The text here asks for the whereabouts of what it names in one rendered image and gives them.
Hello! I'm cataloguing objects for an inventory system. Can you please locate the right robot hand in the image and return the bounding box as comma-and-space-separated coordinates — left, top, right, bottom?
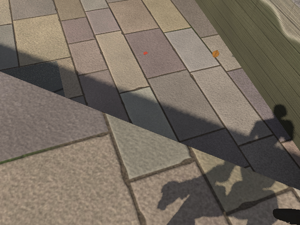
273, 208, 300, 225

